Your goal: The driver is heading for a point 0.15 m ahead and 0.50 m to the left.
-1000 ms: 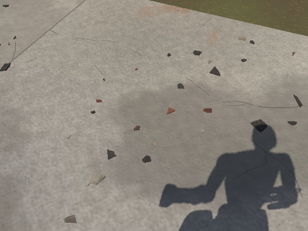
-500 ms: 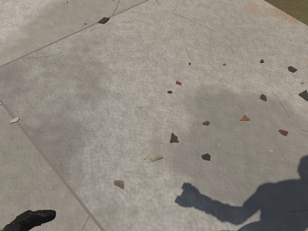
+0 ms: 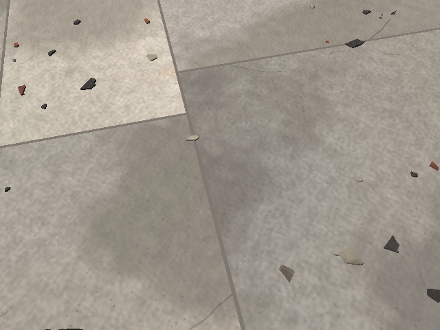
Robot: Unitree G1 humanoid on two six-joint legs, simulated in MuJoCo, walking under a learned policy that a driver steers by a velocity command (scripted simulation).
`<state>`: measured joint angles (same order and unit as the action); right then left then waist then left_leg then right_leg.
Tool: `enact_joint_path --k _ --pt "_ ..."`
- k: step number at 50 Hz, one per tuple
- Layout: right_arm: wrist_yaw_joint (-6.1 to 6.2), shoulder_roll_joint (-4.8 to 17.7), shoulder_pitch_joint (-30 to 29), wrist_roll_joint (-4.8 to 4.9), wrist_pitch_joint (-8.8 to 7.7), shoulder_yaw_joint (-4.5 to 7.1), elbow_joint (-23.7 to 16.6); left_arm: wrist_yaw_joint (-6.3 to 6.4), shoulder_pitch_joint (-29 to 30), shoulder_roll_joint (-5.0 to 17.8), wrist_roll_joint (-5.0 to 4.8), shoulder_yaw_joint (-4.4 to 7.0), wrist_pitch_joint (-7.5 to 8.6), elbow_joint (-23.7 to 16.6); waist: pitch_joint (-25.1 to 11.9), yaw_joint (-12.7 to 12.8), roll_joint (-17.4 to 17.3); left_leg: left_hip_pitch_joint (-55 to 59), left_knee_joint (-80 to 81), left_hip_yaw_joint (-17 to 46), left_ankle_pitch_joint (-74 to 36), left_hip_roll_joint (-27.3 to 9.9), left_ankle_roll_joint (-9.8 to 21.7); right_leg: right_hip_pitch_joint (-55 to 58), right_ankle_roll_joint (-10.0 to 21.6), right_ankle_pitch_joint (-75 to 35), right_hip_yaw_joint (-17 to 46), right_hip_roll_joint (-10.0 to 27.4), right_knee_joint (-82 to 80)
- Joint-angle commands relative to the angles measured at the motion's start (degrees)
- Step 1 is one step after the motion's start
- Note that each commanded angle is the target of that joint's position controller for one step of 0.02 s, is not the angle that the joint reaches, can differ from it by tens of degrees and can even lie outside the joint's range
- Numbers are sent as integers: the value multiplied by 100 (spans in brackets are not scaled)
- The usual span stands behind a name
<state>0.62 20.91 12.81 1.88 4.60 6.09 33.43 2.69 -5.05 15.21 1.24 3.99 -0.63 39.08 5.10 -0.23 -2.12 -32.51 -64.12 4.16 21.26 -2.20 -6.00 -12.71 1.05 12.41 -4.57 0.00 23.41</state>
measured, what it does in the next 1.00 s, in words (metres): walks ahead, turning left: left foot, then right foot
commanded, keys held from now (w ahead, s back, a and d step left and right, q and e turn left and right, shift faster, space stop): q+shift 0.60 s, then w+q+shift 0.40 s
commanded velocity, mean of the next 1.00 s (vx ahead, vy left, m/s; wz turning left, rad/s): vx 0.21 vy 0.00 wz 1.00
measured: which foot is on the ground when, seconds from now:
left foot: up 0.00-0.18, down 0.20-0.66, up 0.68-1.00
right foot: down 0.00-0.20, up 0.22-0.66, down 0.68-1.00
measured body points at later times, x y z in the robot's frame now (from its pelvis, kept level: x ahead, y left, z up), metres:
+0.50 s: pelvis +0.04 +0.07 +0.00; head +0.07 +0.13 +0.45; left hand +0.09 +0.41 -0.10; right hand +0.32 -0.13 -0.06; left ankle +0.01 +0.16 -0.74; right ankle +0.16 -0.07 -0.68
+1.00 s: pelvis +0.15 +0.14 +0.00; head +0.15 +0.14 +0.45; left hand -0.09 +0.33 -0.11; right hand +0.48 +0.14 -0.08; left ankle +0.06 +0.32 -0.62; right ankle +0.18 -0.02 -0.74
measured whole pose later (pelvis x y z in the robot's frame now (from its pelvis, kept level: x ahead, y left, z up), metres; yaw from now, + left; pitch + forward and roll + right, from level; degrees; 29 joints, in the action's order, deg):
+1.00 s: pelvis +0.15 +0.14 +0.00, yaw +57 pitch +1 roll -1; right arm -0.4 19.2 13.4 2.3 0.3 3.9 33.0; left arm 1.1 -24.2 18.4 1.3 4.2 4.2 42.8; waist -1.7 4.4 -1.2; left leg -47.4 -72.5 3.4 6.6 -6.5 -3.0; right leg 1.1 -0.7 19.8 -9.0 1.6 17.6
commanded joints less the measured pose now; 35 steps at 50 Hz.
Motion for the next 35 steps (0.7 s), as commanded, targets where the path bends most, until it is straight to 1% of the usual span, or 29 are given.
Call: enact_joint_path --k 1,2,4,6,7,8,9,10,11,12,13,14,15,16,17,18,20,22,25,28,30,31,32,33,34,35 --pt "-55 258 -519 -37 -145 9 -695 -33 -51 1133 -6 316 3 -314 -832 323 1011 -468 614 -292 -31 -344 -79 1268 1208 -2000 744 1637 -652" --pt "-76 220 -500 -51 -147 -10 -695 -73 -7 1202 -21 344 -6 -315 -879 300 1030 -206 908 -389 -87 -362 -39 1176 1164 -2106 550 1663 -635" --pt "-114 241 -371 -49 -118 2 -631 -157 120 1287 -84 387 -1 -315 -916 205 1082 386 1495 -634 -212 -299 78 939 1031 -2192 168 1674 -550" --pt "-151 308 -318 -35 -40 48 -609 -243 94 1316 -201 420 51 -266 -913 150 1131 753 2057 -801 -293 -225 238 948 884 -2163 -11 1790 -353" --pt "-173 333 -261 -26 -1 79 -601 -271 87 1310 -257 431 78 -243 -925 83 1125 965 2408 -846 -356 -183 354 966 773 -2106 -73 1851 -180" --pt "-184 350 -73 -21 24 127 -543 -283 132 1260 -319 428 92 -222 -962 -86 1053 1372 2963 -913 -636 -85 516 868 583 -1966 -227 1832 160" --pt "-142 466 285 -38 27 219 -412 -305 9 1080 -358 394 104 -140 -1060 -269 780 2118 3542 -844 -1132 79 745 491 276 -1657 -496 1638 839" --pt "-39 1061 832 -37 -3 442 -301 -342 -227 845 -244 331 129 -121 -1132 -447 -341 3420 4041 213 -3052 -341 1170 -773 -201 -435 -817 1117 2281" --pt "31 1874 692 -111 -88 548 -488 -345 22 462 37 162 165 -628 -1322 -106 -2080 4175 4045 2839 -4488 -1755 2370 -2830 -664 2660 -521 186 3895" --pt "-70 1443 646 -295 -299 449 -575 -271 533 740 35 225 168 -672 -1797 -538 -1117 3876 4239 2973 -4043 -1941 2770 -3021 -591 2683 669 112 4736" --pt "-85 1247 513 -280 -424 354 -471 -232 680 839 -90 240 169 -713 -1528 -420 -823 3631 4345 2501 -3481 -1678 2526 -3064 -412 2188 859 180 4826" --pt "-42 1077 257 -140 -464 313 -412 -180 569 852 -106 259 180 -635 -1219 -225 -518 3371 4378 2137 -2859 -1329 2194 -3070 -310 1650 951 278 4566" --pt "8 892 -51 -26 -427 237 -444 -128 477 963 -51 293 174 -583 -1046 -80 -430 3126 4368 1929 -2693 -1157 1977 -2992 -305 1253 989 323 4280" --pt "68 821 -289 -36 -389 177 -514 -127 391 997 -29 312 162 -537 -1033 55 -503 2777 4354 1751 -2917 -991 1895 -2658 -343 957 965 238 4225" --pt "109 800 -388 -90 -364 155 -556 -147 292 962 -25 303 161 -493 -1107 117 -529 2617 4335 1689 -3107 -875 1879 -2445 -398 742 935 108 4202" --pt "137 799 -404 -116 -352 150 -554 -164 193 894 -33 282 160 -446 -1183 145 -487 2575 4296 1652 -3202 -789 1875 -2326 -454 600 931 14 4063" --pt "166 836 -335 -95 -339 162 -508 -173 220 775 -58 228 149 -436 -1173 109 -432 2551 4230 1752 -3134 -654 1841 -2248 -544 479 965 -160 3533" --pt "192 874 -310 -71 -311 176 -479 -177 351 715 -75 196 141 -483 -1115 63 -496 2545 4148 1984 -2899 -569 1806 -2219 -611 460 1043 -302 3017" --pt "199 904 -392 -71 -267 192 -502 -200 456 720 -95 185 157 -510 -1069 14 -632 2410 3999 2364 -2561 -470 1730 -1996 -622 443 1172 -430 2404" --pt "171 899 -444 -72 -229 194 -519 -228 473 759 -113 196 214 -536 -1105 -41 -778 2371 3808 2766 -2768 -416 1692 -1675 -564 506 1285 -505 1910" --pt "148 875 -523 -59 -208 188 -549 -256 385 808 -125 220 264 -534 -1146 -33 -868 2394 3661 3025 -2994 -345 1645 -1359 -493 555 1325 -518 1468" --pt "138 836 -580 -26 -199 172 -572 -278 176 865 -156 245 291 -488 -1306 35 -844 2213 3719 3104 -2091 -243 1606 -926 -428 474 1295 -482 1097" --pt "123 772 -666 6 -195 138 -596 -301 -13 879 -217 277 316 -424 -1288 144 -785 1759 3746 3094 -820 -60 1543 -273 -362 207 1189 -433 607" --pt "103 636 -641 14 -206 75 -590 -297 -292 908 -275 333 328 -326 -1230 299 -512 1008 3555 2920 819 202 1413 656 -259 -99 1159 -247 108" --pt "65 236 -217 -51 -226 -62 -489 -255 -726 1169 -241 407 316 -302 -1455 321 375 33 2262 2222 2174 716 1151 1784 92 1093 2158 802 -148" --pt "54 62 -235 11 -308 -135 -707 -268 -1136 1491 -63 421 350 -291 -1187 302 1401 -1148 870 1225 1721 1216 1000 1872 731 3186 4164 1914 -1140"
